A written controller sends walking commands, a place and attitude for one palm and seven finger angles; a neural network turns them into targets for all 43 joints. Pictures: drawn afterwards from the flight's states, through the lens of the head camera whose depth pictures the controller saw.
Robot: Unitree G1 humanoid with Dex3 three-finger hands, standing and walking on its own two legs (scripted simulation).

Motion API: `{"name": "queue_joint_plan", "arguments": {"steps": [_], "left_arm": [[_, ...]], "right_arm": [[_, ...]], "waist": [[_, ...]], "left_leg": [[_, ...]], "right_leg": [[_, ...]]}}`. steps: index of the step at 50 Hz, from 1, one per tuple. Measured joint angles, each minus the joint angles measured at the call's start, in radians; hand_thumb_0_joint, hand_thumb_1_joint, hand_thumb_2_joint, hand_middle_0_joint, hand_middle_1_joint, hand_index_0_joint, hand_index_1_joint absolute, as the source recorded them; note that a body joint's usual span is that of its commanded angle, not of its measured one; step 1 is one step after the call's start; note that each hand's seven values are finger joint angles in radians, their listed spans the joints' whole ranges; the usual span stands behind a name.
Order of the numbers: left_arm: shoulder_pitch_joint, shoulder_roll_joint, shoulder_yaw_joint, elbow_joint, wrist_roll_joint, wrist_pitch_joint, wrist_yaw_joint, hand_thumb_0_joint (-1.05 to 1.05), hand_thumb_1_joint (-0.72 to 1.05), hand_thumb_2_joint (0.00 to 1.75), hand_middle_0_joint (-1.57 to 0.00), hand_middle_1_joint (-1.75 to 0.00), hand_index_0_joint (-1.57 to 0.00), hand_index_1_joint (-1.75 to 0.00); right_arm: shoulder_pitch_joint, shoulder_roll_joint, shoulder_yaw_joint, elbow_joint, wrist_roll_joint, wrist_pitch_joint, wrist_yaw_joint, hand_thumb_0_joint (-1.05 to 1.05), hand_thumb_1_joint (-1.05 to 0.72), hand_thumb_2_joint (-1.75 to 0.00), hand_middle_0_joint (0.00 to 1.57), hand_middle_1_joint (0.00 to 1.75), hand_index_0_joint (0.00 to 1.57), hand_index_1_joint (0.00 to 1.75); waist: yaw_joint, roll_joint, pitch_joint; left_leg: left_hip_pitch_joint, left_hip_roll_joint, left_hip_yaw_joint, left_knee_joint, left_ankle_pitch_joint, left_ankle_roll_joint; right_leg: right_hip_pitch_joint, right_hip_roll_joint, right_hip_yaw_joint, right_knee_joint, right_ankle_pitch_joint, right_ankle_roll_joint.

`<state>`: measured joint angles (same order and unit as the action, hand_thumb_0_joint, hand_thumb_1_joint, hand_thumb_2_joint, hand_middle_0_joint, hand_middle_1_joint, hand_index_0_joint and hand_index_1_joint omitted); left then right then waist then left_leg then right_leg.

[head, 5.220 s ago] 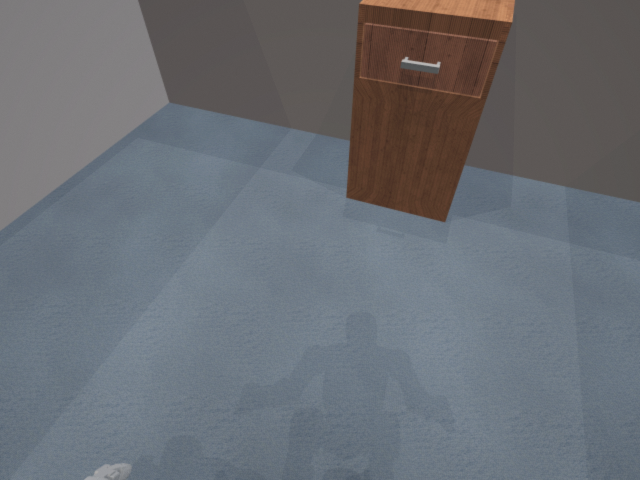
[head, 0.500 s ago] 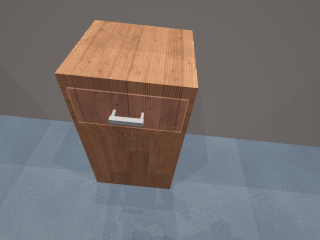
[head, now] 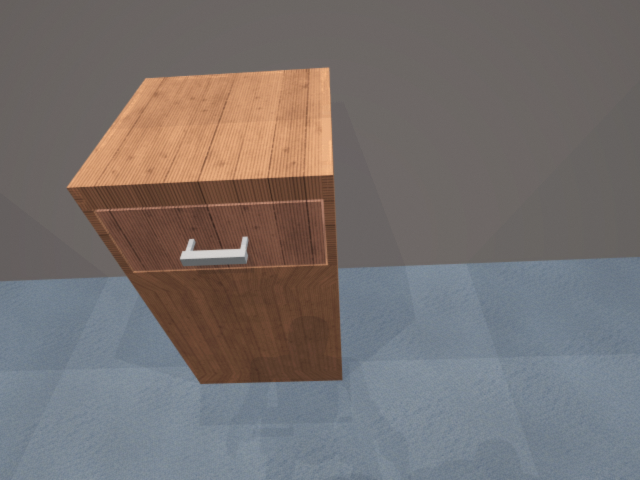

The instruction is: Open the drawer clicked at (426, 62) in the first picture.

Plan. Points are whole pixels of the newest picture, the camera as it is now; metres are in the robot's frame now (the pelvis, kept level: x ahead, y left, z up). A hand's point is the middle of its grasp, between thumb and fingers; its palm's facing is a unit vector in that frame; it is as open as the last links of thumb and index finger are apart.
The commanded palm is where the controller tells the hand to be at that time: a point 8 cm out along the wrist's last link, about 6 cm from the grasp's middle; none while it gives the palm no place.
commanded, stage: come to a stop and stand still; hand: left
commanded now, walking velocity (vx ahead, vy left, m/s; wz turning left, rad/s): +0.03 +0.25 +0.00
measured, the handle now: (216, 249) +0.54 +0.25 -0.08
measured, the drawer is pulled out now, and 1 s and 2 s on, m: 0.00 0.00 0.00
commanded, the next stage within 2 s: look again from close up in 0.88 s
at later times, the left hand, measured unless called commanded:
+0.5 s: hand out of the picture -0.02 +0.23 -0.18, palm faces +0.09 -0.97 -0.21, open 7.4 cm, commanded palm none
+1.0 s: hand out of the picture +0.02 +0.23 -0.18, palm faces +0.02 -0.98 -0.19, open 7.4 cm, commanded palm none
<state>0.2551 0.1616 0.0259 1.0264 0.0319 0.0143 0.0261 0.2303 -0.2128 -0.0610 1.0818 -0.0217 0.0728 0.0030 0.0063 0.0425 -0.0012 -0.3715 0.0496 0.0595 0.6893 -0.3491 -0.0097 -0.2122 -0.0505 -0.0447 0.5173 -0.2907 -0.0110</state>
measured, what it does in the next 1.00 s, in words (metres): steps on the spot: left foot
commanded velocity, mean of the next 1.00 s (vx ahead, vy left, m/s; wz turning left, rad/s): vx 0.00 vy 0.03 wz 0.00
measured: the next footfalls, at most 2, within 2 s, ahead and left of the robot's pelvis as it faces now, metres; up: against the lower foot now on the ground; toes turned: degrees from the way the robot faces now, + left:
left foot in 0.38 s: +0.01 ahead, +0.16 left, +0.00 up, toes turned +4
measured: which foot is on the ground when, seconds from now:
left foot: up 0.00-0.36, down 0.38-1.00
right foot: down 0.00-1.00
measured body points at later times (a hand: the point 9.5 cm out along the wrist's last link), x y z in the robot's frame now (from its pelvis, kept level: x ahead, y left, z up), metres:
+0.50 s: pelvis +0.00 +0.04 +0.00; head +0.01 +0.05 +0.45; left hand -0.02 +0.28 -0.17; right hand +0.07 -0.19 -0.15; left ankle -0.03 +0.16 -0.74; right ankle +0.00 -0.11 -0.74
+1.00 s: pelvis +0.01 +0.05 +0.00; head +0.03 +0.06 +0.45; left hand +0.02 +0.28 -0.16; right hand +0.00 -0.17 -0.16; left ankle -0.03 +0.16 -0.74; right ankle +0.00 -0.11 -0.74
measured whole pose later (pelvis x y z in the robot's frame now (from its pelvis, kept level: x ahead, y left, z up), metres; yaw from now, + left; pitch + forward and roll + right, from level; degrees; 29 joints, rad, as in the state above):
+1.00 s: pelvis +0.01 +0.05 +0.00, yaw +1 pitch -1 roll +0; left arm 0.24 0.17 -0.01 1.13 0.02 0.01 0.03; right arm 0.29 -0.15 0.00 1.14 -0.01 0.00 -0.03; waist 0.00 -0.02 0.04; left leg -0.10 0.01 0.06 0.40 -0.29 0.01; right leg -0.15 -0.08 -0.03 0.41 -0.24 0.06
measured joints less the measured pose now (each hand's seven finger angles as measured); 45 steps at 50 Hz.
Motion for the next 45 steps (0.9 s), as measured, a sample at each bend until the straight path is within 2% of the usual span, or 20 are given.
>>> {"name": "queue_joint_plan", "arguments": {"steps": [5, 9, 14, 17, 19, 24, 29, 35, 45], "left_arm": [[0.016, -0.023, -0.002, 0.011, -0.003, -0.001, 0.000, 0.01, 0.92, 0.90, -0.20, -0.30, -0.20, -0.30], [0.014, -0.026, 0.003, 0.005, -0.003, -0.013, 0.003, 0.01, 0.92, 0.90, -0.21, -0.30, -0.21, -0.30], [0.020, -0.021, 0.009, 0.014, 0.003, -0.014, 0.008, 0.01, 0.91, 0.90, -0.21, -0.30, -0.21, -0.30], [0.028, -0.009, 0.011, 0.034, 0.001, -0.002, 0.007, 0.01, 0.91, 0.90, -0.21, -0.30, -0.21, -0.30], [0.035, -0.005, 0.011, 0.046, -0.005, 0.009, 0.005, 0.01, 0.91, 0.90, -0.21, -0.30, -0.21, -0.30], [0.018, 0.030, 0.007, 0.077, -0.008, 0.023, 0.004, 0.01, 0.91, 0.90, -0.20, -0.30, -0.20, -0.30], [0.007, 0.014, -0.014, 0.099, -0.009, 0.004, -0.001, 0.01, 0.91, 0.90, -0.20, -0.30, -0.20, -0.30], [-0.005, -0.002, -0.025, 0.112, -0.011, -0.005, 0.000, 0.01, 0.91, 0.90, -0.20, -0.30, -0.20, -0.30], [-0.019, 0.007, -0.024, 0.118, -0.016, -0.008, 0.006, 0.01, 0.91, 0.90, -0.20, -0.30, -0.20, -0.30]], "right_arm": [[0.051, -0.006, 0.001, -0.006, 0.000, -0.013, 0.003, 0.01, -0.91, -0.90, 0.19, 0.30, 0.20, 0.30], [0.066, -0.014, 0.002, -0.003, 0.000, -0.005, -0.005, 0.01, -0.91, -0.90, 0.19, 0.30, 0.20, 0.30], [0.031, -0.016, 0.007, -0.014, 0.008, -0.002, -0.012, 0.01, -0.91, -0.90, 0.19, 0.30, 0.20, 0.30], [-0.002, -0.010, 0.013, -0.034, 0.011, -0.021, -0.014, 0.01, -0.91, -0.90, 0.19, 0.30, 0.19, 0.30], [-0.012, -0.012, 0.019, -0.047, 0.009, -0.045, -0.016, 0.01, -0.91, -0.90, 0.19, 0.30, 0.20, 0.30], [-0.043, 0.048, 0.047, -0.031, 0.004, -0.060, -0.025, 0.01, -0.91, -0.90, 0.19, 0.30, 0.20, 0.30], [-0.068, 0.053, 0.051, -0.017, 0.010, -0.068, -0.032, 0.00, -0.93, -0.90, 0.20, 0.30, 0.20, 0.30], [-0.059, 0.050, 0.052, -0.002, 0.013, -0.082, -0.034, 0.00, -0.93, -0.90, 0.20, 0.30, 0.20, 0.30], [0.022, 0.051, 0.060, 0.052, 0.010, -0.081, -0.037, 0.00, -0.92, -0.90, 0.20, 0.30, 0.20, 0.30]], "waist": [[-0.005, -0.010, 0.002], [0.007, -0.011, 0.025], [0.030, -0.027, 0.048], [0.032, -0.039, 0.049], [0.027, -0.018, 0.038], [0.039, -0.084, 0.032], [0.038, -0.065, 0.023], [0.021, -0.062, 0.016], [0.005, -0.063, 0.026]], "left_leg": [[-0.012, -0.029, -0.033, 0.153, 0.024, -0.013], [0.003, -0.036, -0.041, 0.176, -0.016, -0.029], [0.049, -0.040, -0.032, 0.068, -0.067, -0.029], [0.119, -0.038, -0.019, -0.108, 0.021, -0.020], [0.169, -0.014, -0.027, -0.217, 0.079, -0.004], [0.187, -0.042, -0.007, -0.202, 0.041, 0.009], [0.214, -0.037, -0.002, -0.224, 0.045, 0.016], [0.237, -0.040, 0.006, -0.251, 0.051, 0.022], [0.266, -0.044, 0.006, -0.281, 0.057, 0.024]], "right_leg": [[0.024, -0.003, 0.000, -0.097, 0.056, -0.011], [0.016, -0.010, -0.016, -0.106, 0.061, -0.011], [-0.003, -0.030, -0.019, -0.086, 0.057, 0.004], [-0.022, -0.035, -0.014, -0.052, 0.043, 0.023], [-0.044, -0.016, -0.024, -0.003, 0.019, 0.038], [-0.036, -0.036, 0.008, 0.021, 0.000, 0.036], [0.011, -0.029, 0.011, -0.048, 0.030, 0.068], [0.037, -0.030, 0.017, -0.090, 0.048, 0.076], [0.065, -0.034, 0.015, -0.115, 0.050, 0.078]]}}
